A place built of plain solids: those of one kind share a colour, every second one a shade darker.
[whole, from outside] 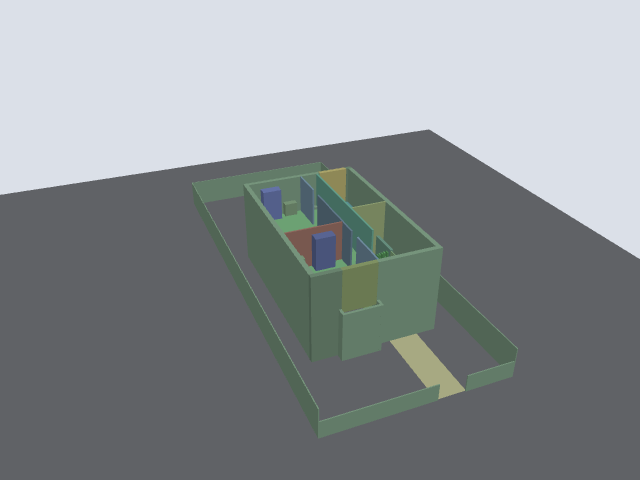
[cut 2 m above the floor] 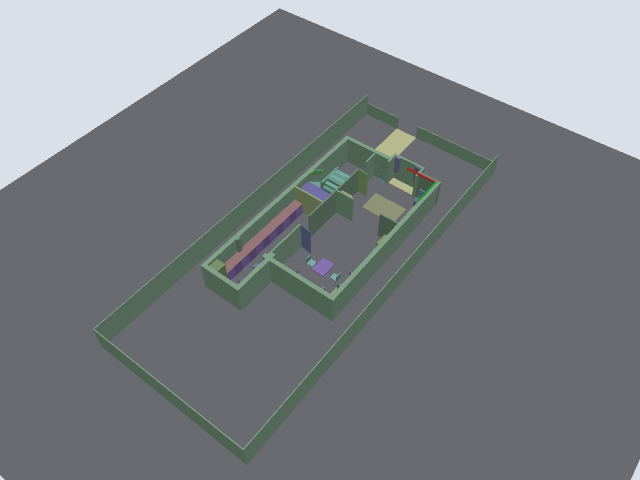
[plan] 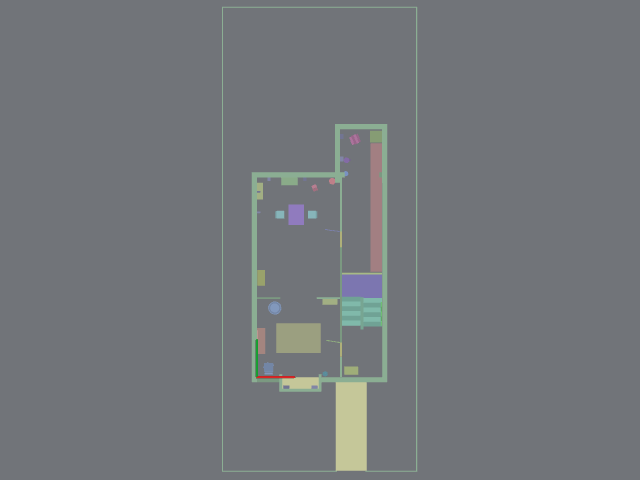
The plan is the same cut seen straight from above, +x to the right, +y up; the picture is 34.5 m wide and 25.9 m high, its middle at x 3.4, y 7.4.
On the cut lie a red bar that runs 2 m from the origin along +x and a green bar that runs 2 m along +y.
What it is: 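A detached two-storey house, 6.8 m wide inside and 10.8 m deep with a one-storey outshot of 2.6 m behind the kitchen; a hall 2.16 m wide with a dog-leg stair of 14 risers of 202 mm on goings of 257 mm; a through lounge; a bay window at the front; upstairs three bedrooms and a bathroom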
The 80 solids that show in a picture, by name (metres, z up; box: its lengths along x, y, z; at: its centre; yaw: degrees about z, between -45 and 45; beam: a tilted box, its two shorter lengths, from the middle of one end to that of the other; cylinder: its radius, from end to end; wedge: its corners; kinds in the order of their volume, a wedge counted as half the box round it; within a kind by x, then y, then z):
{
 "wall_1": {"box": [0.06, 25.09, 1.85], "at": [-1.86, 7.44, 0.88]},
 "wall_2": {"box": [0.28, 11.33, 5.28], "at": [-0.14, 5.39, 2.59]},
 "wall_3": {"box": [1.65, 0.28, 5.28], "at": [0.54, -0.14, 2.59]},
 "wall_4": {"box": [1.26, 0.1, 2.74], "at": [0.63, 4.26, 1.32]},
 "wall_5": {"box": [6.21, 0.06, 1.05], "at": [1.21, -5.08, 0.47]},
 "wall_6": {"box": [0.16, 0.95, 2.99], "at": [1.29, -0.31, 1.44]},
 "wall_7": {"box": [5.02, 0.28, 5.28], "at": [2.23, 10.91, 2.59]},
 "wall_8": {"box": [2.28, 0.16, 2.99], "at": [2.35, -0.71, 1.44]},
 "wall_9": {"box": [10.53, 0.06, 1.85], "at": [3.38, 19.96, 0.88]},
 "wall_10": {"box": [0.16, 0.95, 2.99], "at": [3.41, -0.31, 1.44]},
 "wall_11": {"box": [1.26, 0.1, 2.74], "at": [3.85, 4.26, 1.32]},
 "wall_12": {"box": [0.28, 3.17, 3.04], "at": [4.34, 12.07, 1.47]},
 "wall_13": {"box": [0.1, 1.09, 2.74], "at": [4.54, 0.55, 1.32]},
 "wall_14": {"box": [0.1, 5.14, 2.74], "at": [4.54, 4.44, 1.32]},
 "wall_15": {"box": [0.1, 2.92, 2.74], "at": [4.54, 9.31, 1.32]},
 "wall_16": {"box": [3.7, 0.28, 5.28], "at": [5.18, -0.14, 2.59]},
 "wall_17": {"box": [2.83, 0.28, 3.04], "at": [5.62, 13.52, 1.47]},
 "wall_18": {"box": [0.43, 0.28, 5.28], "at": [6.82, 10.91, 2.59]},
 "wall_19": {"box": [0.28, 11.33, 5.28], "at": [6.89, 5.39, 2.59]},
 "wall_20": {"box": [0.28, 3.17, 3.04], "at": [6.89, 12.07, 1.47]},
 "wall_21": {"box": [2.78, 0.06, 1.05], "at": [7.25, -5.08, 0.47]},
 "wall_22": {"box": [0.06, 25.09, 1.85], "at": [8.61, 7.44, 0.88]},
 "upper_floor_rooms_1": {"box": [4.59, 10.78, 0.14], "at": [2.29, 5.39, 2.76]},
 "tread_1": {"box": [1.0, 0.29, 2.64], "at": [5.09, 2.91, 1.3]},
 "tread_2": {"box": [1.0, 0.29, 2.44], "at": [5.09, 3.17, 1.2]},
 "tread_3": {"box": [1.0, 0.29, 2.24], "at": [5.09, 3.43, 1.1]},
 "tread_4": {"box": [1.0, 0.29, 2.04], "at": [5.09, 3.68, 1.0]},
 "tread_5": {"box": [1.0, 0.29, 1.84], "at": [5.09, 3.94, 0.9]},
 "tread_6": {"box": [1.0, 0.29, 1.64], "at": [5.09, 4.2, 0.8]},
 "tread_7": {"box": [1.0, 0.29, 0.22], "at": [6.25, 2.88, 0.09]},
 "tread_8": {"box": [1.0, 0.29, 0.42], "at": [6.25, 3.13, 0.19]},
 "tread_9": {"box": [1.0, 0.29, 0.63], "at": [6.25, 3.39, 0.29]},
 "tread_10": {"box": [1.0, 0.29, 0.83], "at": [6.25, 3.65, 0.39]},
 "tread_11": {"box": [1.0, 0.29, 1.03], "at": [6.25, 3.9, 0.49]},
 "tread_12": {"box": [1.0, 0.29, 1.23], "at": [6.25, 4.16, 0.6]},
 "ground_1": {"box": [1.96, 0.63, 0.5], "at": [2.35, -0.32, -0.25]},
 "ground_2": {"box": [1.66, 4.77, 0.5], "at": [5.09, -2.66, -0.25]},
 "half_landing_1": {"box": [2.16, 1.26, 1.43], "at": [5.67, 4.9, 0.7]},
 "kitchen_unit_1": {"box": [0.6, 0.63, 0.91], "at": [6.45, 6.01, 0.41]},
 "kitchen_unit_2": {"box": [0.6, 0.63, 0.91], "at": [6.45, 6.64, 0.41]},
 "kitchen_unit_3": {"box": [0.6, 0.63, 0.91], "at": [6.45, 7.27, 0.41]},
 "kitchen_unit_4": {"box": [0.6, 0.63, 0.91], "at": [6.45, 7.9, 0.41]},
 "kitchen_unit_5": {"box": [0.6, 0.63, 0.91], "at": [6.45, 8.53, 0.41]},
 "kitchen_unit_6": {"box": [0.6, 0.63, 0.91], "at": [6.45, 9.16, 0.41]},
 "kitchen_unit_7": {"box": [0.6, 0.63, 0.91], "at": [6.45, 9.79, 0.41]},
 "kitchen_unit_8": {"box": [0.6, 0.63, 0.91], "at": [6.45, 10.42, 0.41]},
 "kitchen_unit_9": {"box": [0.6, 0.63, 0.91], "at": [6.45, 11.05, 0.41]},
 "kitchen_unit_10": {"box": [0.6, 0.63, 0.91], "at": [6.45, 11.68, 0.41]},
 "kitchen_unit_11": {"box": [0.6, 0.63, 0.91], "at": [6.45, 12.31, 0.41]},
 "wardrobe_bed_1": {"box": [1.16, 0.6, 2.05], "at": [1.31, 10.47, 3.8]},
 "wardrobe_bed_2": {"box": [1.18, 0.6, 2.05], "at": [2.15, 3.91, 3.8]},
 "corridor_wall_1": {"box": [0.1, 2.4, 2.54], "at": [3.44, 1.2, 3.96]},
 "corridor_wall_2": {"box": [0.1, 4.81, 2.54], "at": [3.44, 5.5, 3.96]},
 "corridor_wall_3": {"box": [0.1, 2.11, 2.54], "at": [3.44, 9.72, 3.96]},
 "landing_wall_1": {"box": [0.1, 8.01, 2.54], "at": [4.54, 6.77, 3.96]},
 "front_wall_over_bay_1": {"box": [1.96, 0.28, 2.54], "at": [2.35, -0.14, 3.96]},
 "back_wall_over_outshot_1": {"box": [1.86, 0.28, 2.54], "at": [5.67, 10.91, 3.96]},
 "landing_end_wall_1": {"box": [2.16, 0.1, 5.28], "at": [5.67, 5.59, 2.59]},
 "stair_spine_1": {"box": [0.17, 1.74, 3.88], "at": [5.67, 3.44, 1.89]},
 "bedrooms_wall_1": {"box": [3.39, 0.1, 2.54], "at": [1.69, 4.26, 3.96]},
 "shelf_1": {"box": [0.32, 0.9, 1.53], "at": [0.16, 10.04, 0.71]},
 "shelf_2": {"box": [0.8, 0.3, 1.85], "at": [3.94, 4.06, 0.88]},
 "fridge_freezer_1": {"box": [0.65, 0.65, 1.85], "at": [6.42, 12.98, 0.88]},
 "dresser_1": {"box": [0.9, 0.42, 0.92], "at": [1.75, 10.56, 0.41]},
 "dresser_2": {"box": [0.8, 0.42, 0.87], "at": [2.59, 10.56, 3.21]},
 "slotfit_storage_1": {"box": [0.42, 0.86, 1.34], "at": [0.23, 5.35, 0.62]},
 "tv_board_1": {"box": [0.46, 1.4, 0.55], "at": [0.23, 1.95, 0.23]},
 "slotfit_front_seat_1": {"box": [0.5, 0.5, 0.49], "at": [0.63, 0.52, 0.19]},
 "slotfit_front_seat_2": {"cylinder": 0.32, "from": [0.96, 3.73, -0.05], "to": [0.96, 3.73, 0.32]},
 "slotfit_front_seat_3": {"cylinder": 0.25, "from": [0.96, 3.73, -0.05], "to": [0.96, 3.73, 0.37]},
 "laid_rug_front_room_1": {"box": [2.4, 1.6, 0.06], "at": [2.24, 2.11, -0.02]},
 "curtains_curtains_1": {"box": [0.34, 0.19, 1.56], "at": [1.59, -0.54, 1.49]},
 "curtains_curtains_2": {"box": [0.34, 0.19, 1.56], "at": [3.1, -0.54, 1.49]},
 "worktop_1": {"box": [0.62, 6.94, 0.04], "at": [6.44, 9.16, 0.88]},
 "meeting_table_1": {"box": [0.84, 1.11, 0.07], "at": [2.11, 8.76, 0.7]},
 "door_leaf_kitchen_side_1": {"box": [0.82, 0.04, 2.05], "at": [4.08, 7.91, 0.97], "yaw": -7.7},
 "door_leaf_front_room_1": {"box": [0.75, 0.04, 2.05], "at": [4.11, 1.93, 0.97], "yaw": -8.5},
 "laid_doormat_1": {"box": [0.75, 0.45, 0.06], "at": [5.09, 0.35, -0.02]},
 "side_chair_1": {"box": [0.42, 0.42, 0.04], "at": [1.26, 8.76, 0.43]},
 "side_chair_2": {"box": [0.42, 0.42, 0.04], "at": [2.97, 8.76, 0.43]}
}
